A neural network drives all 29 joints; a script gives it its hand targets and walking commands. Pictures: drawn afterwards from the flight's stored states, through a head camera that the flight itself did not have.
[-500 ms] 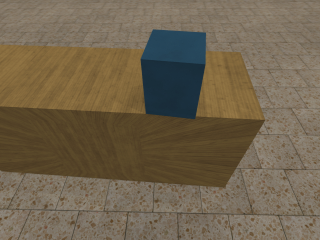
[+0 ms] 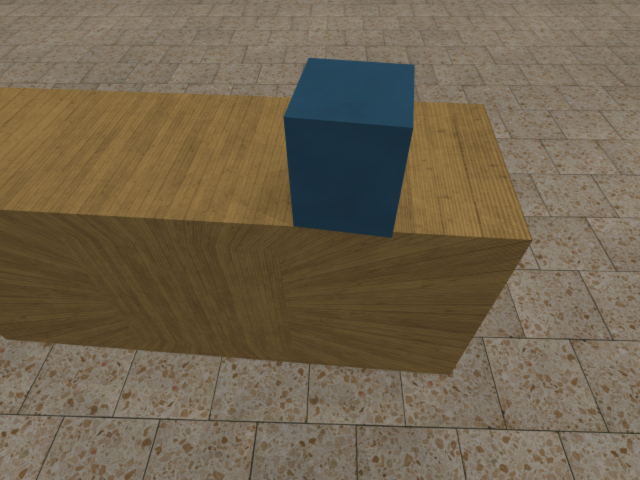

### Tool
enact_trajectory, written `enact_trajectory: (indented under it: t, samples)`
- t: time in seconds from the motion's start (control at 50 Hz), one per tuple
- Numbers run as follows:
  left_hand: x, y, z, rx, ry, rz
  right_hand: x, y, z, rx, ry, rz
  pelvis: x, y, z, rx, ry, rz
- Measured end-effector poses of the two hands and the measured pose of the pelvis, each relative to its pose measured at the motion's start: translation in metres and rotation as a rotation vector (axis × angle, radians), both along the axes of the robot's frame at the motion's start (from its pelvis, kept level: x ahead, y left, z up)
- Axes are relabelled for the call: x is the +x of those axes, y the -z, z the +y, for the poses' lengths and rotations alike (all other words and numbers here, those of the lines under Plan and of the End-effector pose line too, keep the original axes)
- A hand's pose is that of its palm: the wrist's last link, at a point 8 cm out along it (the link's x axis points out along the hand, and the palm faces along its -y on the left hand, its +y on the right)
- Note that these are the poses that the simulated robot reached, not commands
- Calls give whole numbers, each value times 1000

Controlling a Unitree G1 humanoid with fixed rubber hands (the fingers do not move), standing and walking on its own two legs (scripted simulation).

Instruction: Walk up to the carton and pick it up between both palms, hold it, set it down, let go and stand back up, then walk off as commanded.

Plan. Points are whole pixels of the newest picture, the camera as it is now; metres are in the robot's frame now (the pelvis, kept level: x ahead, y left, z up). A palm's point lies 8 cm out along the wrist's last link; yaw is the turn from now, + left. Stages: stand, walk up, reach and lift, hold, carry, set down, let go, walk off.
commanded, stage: stand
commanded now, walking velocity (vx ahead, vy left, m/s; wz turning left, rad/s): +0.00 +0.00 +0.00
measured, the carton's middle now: (351, 149) +0.69 -0.04 +0.02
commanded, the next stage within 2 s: none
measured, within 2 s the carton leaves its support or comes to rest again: neither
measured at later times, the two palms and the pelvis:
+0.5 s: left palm out of the picture +0.07 +0.30 -0.12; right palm out of the picture +0.08 -0.30 -0.12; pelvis +0.00 +0.00 +0.00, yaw +0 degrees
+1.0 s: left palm out of the picture +0.07 +0.30 -0.12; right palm out of the picture +0.07 -0.30 -0.12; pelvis +0.00 +0.00 +0.00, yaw +0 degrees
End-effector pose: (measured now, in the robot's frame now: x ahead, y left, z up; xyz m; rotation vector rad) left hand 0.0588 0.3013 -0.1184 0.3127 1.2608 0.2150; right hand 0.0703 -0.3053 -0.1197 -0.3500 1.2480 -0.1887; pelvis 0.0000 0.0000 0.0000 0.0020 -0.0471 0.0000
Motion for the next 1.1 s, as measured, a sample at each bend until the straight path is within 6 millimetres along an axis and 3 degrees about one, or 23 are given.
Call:
enact_trajectory:
  t: [1.1]
  samples:
    - [11,0,3,0,15,-19,3,-1,4,3,5,-11,2,0,3,1,6,0]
